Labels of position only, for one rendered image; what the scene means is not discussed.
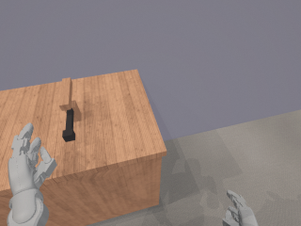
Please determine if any counter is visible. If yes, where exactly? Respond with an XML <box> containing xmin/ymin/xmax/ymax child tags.
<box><xmin>0</xmin><ymin>69</ymin><xmax>167</xmax><ymax>226</ymax></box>

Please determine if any left robot hand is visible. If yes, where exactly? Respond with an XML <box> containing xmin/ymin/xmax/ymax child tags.
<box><xmin>8</xmin><ymin>122</ymin><xmax>57</xmax><ymax>196</ymax></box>

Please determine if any right robot hand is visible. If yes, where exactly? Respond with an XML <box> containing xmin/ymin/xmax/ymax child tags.
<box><xmin>222</xmin><ymin>190</ymin><xmax>259</xmax><ymax>226</ymax></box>

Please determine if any robot left forearm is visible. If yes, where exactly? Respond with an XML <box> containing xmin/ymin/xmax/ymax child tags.
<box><xmin>7</xmin><ymin>188</ymin><xmax>49</xmax><ymax>226</ymax></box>

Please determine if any tap lever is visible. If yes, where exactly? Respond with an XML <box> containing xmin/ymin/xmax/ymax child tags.
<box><xmin>62</xmin><ymin>108</ymin><xmax>75</xmax><ymax>142</ymax></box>

